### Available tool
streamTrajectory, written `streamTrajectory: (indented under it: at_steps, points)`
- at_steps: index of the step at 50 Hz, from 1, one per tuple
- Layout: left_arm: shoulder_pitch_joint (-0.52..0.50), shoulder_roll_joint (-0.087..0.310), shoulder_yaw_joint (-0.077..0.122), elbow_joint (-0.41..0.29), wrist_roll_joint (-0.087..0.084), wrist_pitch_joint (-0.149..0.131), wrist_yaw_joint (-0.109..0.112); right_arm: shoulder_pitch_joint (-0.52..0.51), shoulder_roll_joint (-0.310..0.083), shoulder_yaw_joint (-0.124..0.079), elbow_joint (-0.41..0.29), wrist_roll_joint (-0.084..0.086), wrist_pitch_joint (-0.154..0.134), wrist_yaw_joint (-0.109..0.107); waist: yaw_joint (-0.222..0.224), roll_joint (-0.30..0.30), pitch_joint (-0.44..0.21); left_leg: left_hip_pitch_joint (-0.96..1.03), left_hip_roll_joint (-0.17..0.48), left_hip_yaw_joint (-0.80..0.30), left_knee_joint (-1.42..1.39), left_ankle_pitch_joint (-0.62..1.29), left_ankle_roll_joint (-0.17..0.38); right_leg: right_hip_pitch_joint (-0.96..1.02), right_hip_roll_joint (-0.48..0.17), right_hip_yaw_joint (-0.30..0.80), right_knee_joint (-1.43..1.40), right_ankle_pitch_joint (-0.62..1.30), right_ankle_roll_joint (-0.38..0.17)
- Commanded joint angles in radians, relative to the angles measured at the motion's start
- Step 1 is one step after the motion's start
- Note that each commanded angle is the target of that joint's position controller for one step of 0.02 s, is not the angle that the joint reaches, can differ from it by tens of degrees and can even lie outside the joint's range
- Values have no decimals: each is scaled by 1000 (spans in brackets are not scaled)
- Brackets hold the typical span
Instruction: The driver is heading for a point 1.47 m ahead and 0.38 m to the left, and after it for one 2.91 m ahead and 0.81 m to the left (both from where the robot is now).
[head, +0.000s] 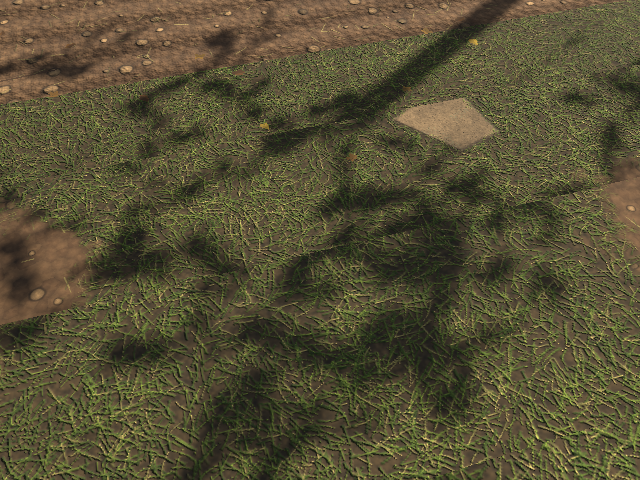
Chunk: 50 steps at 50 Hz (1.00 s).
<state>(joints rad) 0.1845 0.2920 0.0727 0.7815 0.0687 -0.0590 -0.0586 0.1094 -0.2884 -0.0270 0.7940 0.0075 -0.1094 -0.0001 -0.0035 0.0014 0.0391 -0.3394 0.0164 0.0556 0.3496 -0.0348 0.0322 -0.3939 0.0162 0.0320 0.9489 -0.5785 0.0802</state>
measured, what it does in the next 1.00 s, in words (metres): steps on the spot, turning left: right foot, then right foot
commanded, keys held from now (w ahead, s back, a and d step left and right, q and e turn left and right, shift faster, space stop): q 0.82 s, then no key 0.18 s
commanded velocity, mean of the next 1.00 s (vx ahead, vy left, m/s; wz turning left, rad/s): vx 0.01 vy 0.00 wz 0.39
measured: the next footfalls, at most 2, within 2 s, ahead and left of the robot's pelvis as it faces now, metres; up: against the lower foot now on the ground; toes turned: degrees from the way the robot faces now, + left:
right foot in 0.10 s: +0.03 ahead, -0.12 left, +0.00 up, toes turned +0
right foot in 0.76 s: +0.15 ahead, -0.11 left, +0.00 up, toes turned +24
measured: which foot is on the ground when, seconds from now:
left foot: down 0.00-0.78, up 0.80-1.00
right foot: up 0.00-0.08, down 0.10-0.36, up 0.38-0.74, down 0.76-1.00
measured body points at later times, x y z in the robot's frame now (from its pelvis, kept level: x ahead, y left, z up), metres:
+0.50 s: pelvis +0.05 +0.02 +0.00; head +0.09 +0.02 +0.45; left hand +0.15 +0.32 -0.09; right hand +0.24 -0.22 -0.10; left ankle +0.09 +0.10 -0.74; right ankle +0.02 -0.13 -0.67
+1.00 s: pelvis +0.07 -0.04 +0.01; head +0.10 -0.02 +0.46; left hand +0.04 +0.26 -0.08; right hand +0.33 -0.21 -0.09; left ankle +0.01 +0.09 -0.67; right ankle +0.11 -0.12 -0.74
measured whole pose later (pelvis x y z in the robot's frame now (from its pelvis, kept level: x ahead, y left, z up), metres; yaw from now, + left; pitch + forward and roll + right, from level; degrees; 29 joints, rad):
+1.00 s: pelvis +0.07 -0.04 +0.01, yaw +28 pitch +0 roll +0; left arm 0.25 0.28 0.03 0.67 0.03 -0.10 0.03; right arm 0.19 -0.31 -0.06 0.71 -0.07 -0.04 0.04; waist 0.04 0.01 0.09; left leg -0.47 0.01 -0.03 0.98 -0.31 -0.07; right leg -0.08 0.00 -0.08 0.19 -0.11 -0.06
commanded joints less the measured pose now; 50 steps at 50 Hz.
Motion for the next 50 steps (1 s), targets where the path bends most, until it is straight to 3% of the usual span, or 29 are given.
streamTrajectory:
  at_steps: [1, 3, 5, 6, 7, 9, 11, 13, 15, 17, 18, 19, 20, 21, 22, 24, 26, 29, 33, 36, 38, 39, 40, 41, 42, 44, 45, 47, 50]
  points:
    - [200, -21, -17, 47, -34, 22, -51, -176, -81, -8, -77, 17, -15, 47, 124, 47, -122, -23, 64, -83, -49, 116, 77, 225, -45, -80, -274, 132, 99]
    - [171, 49, -4, 46, -63, 18, -66, -142, -170, -44, -61, -9, 12, 80, 84, 59, -118, -17, 83, -183, 23, -61, 103, 264, -20, -97, -443, 346, 78]
    - [162, 140, 24, -2, -39, 2, -12, -45, -117, -38, -36, -1, 14, 94, 79, 36, -135, -27, 161, -334, 17, -208, 121, 267, -97, -55, -445, 337, -35]
    - [68, 188, 36, -26, -35, -9, 2, -6, -118, -45, -52, -4, 3, 75, 16, -17, -62, -25, 100, -252, 7, -302, 103, 135, -130, -2, -490, 162, -158]
    - [58, 175, 39, -15, -40, -14, 9, -62, -148, -55, -82, -14, -3, 42, 24, -14, -42, 6, 54, -180, 33, -326, 92, 74, -149, 46, -557, 44, -234]
    - [2, 129, 35, -46, -54, -25, 36, -62, -133, -52, -97, -25, -9, 2, 12, -29, -51, -1, 29, -148, 70, -173, 124, 148, -175, 69, -607, 112, -285]
    - [8, 111, 34, -68, -55, -35, 66, -42, -117, -51, -99, -20, -9, -3, 31, -62, -67, -75, 0, -101, 117, -30, 130, 301, -229, 99, -609, 294, -313]
    - [27, 122, 38, -69, -59, -37, 91, -14, -91, -48, -98, -33, -6, 14, 26, -96, -47, -109, -25, -43, 178, -41, 112, 361, -309, 123, -631, 436, -339]
    - [4, 120, 35, -68, -48, -38, 109, 18, -80, -53, -93, -39, -3, 28, 4, -120, -1, -66, -20, -24, 176, -186, 104, 336, -354, 99, -643, 447, -301]
    - [-3, 123, 36, -78, -46, -28, 107, 6, -115, -66, -106, -28, -18, 36, 13, -54, -7, 85, -38, -30, 90, 59, 143, 265, -265, -28, -567, 372, -213]
    - [10, 121, 36, -96, -36, -22, 101, 4, -159, -78, -122, -22, -28, 31, 20, 25, -78, 184, 20, -158, 67, 259, 217, 228, -170, -139, -434, 333, -146]
    - [12, 93, 26, -115, -24, -15, 91, 116, -203, -90, -111, -21, -28, 27, -28, 120, -217, 437, 151, -424, 0, 326, 353, 106, -51, -175, -232, 158, -64]
    - [-47, 86, 18, -136, -12, -11, 74, 253, -223, -99, -96, -37, -31, 28, -111, 153, -219, 593, 283, -633, -68, 338, 426, -129, -5, -42, 5, -157, -39]
    - [-86, 69, 9, -130, -16, -8, 62, 316, -206, -104, -55, -52, -41, 21, -121, 67, -139, 578, 299, -595, -64, 340, 372, -243, -51, 64, 120, -167, -51]
    - [-83, 85, 14, -122, -5, -10, 70, 307, -178, -100, -49, -50, -38, 19, -101, 34, -106, 533, 291, -552, -65, 345, 349, -259, -76, 96, 172, -137, -52]
    - [-41, 119, 24, -94, 17, -11, 88, 173, -101, -71, -94, -30, -27, 15, -15, 47, -74, 356, 225, -469, -112, 298, 312, -158, -99, 75, 117, -59, -66]
    - [14, 95, 15, -72, 25, 3, 93, 79, -126, -69, -140, -33, -17, 20, 51, 41, -70, 174, 142, -398, -178, 184, 269, 35, -81, 25, -25, 41, -51]
    - [41, 78, 1, -43, -11, 26, 71, 66, -190, -94, -174, -38, -25, 45, 37, 54, -59, 104, 117, -404, -192, 47, 262, 141, -35, -7, -160, 136, -22]
    - [34, 115, -4, -37, -21, 10, 76, 107, -172, -95, -196, -36, -16, 48, -11, 71, -65, 158, 158, -530, -149, -133, 269, 128, -36, 14, -308, 201, -28]
    - [59, 127, -6, -40, -44, -6, 76, 92, -151, -81, -194, -34, 6, 49, 9, 67, -67, 123, 136, -572, -96, -170, 250, 226, -11, -14, -529, 332, -72]
    - [86, 144, -5, -57, -61, -18, 76, 122, -108, -58, -171, -45, 19, 54, 22, 59, -97, 64, 87, -573, -49, -206, 189, 342, -73, 19, -642, 458, -171]
    - [139, 195, 6, -73, -55, -29, 90, 126, -45, -34, -194, -51, 23, 55, 45, -57, -137, -78, -9, -485, 60, -346, 107, 460, -242, 224, -718, 500, -356]
    - [120, 274, 29, -92, -30, -54, 97, 85, -48, -37, -227, -87, 20, 44, 45, -195, -46, -315, -156, -260, 287, -497, -37, 495, -474, 483, -806, 601, -574]
    - [54, 239, 21, -111, -8, -65, 104, 116, -111, -52, -179, -109, 25, 37, 16, -49, -34, -293, -60, -243, 476, -486, -66, 438, -475, 409, -841, 550, -518]
    - [-6, 187, 10, -139, -25, -67, 98, 142, -142, -66, -150, -102, 33, 17, -14, -54, -35, -230, -48, -202, 583, -438, -74, 385, -383, 292, -839, 496, -434]
    - [-83, 92, -25, -181, -51, -69, 95, 148, -133, -70, -131, -111, 39, 1, -38, -129, -10, -212, -49, -137, 726, -375, -88, 321, -280, 159, -842, 514, -354]
    - [-78, 107, -20, -194, -47, -65, 99, 142, -114, -62, -133, -112, 41, 11, -37, -112, -8, -180, -49, -97, 800, -363, -88, 286, -265, 120, -842, 570, -349]
    - [-25, 157, 2, -202, -36, -58, 98, 138, -82, -50, -131, -74, 48, 37, -5, -71, 3, -185, -29, -66, 769, -304, -102, 307, -226, 50, -837, 581, -346]
    - [132, 172, 13, -161, -47, -51, 89, 65, -63, -44, -136, -68, 68, 58, 73, -75, 14, -239, 34, -45, 491, -238, -126, 482, -245, 51, -799, 583, -347]
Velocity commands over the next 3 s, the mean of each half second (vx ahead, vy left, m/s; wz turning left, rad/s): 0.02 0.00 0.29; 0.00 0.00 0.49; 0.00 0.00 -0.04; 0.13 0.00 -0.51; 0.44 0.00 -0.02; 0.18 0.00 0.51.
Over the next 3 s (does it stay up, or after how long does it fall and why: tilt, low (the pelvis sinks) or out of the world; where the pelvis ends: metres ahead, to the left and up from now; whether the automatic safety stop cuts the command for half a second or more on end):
stays up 0.57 0.01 -0.19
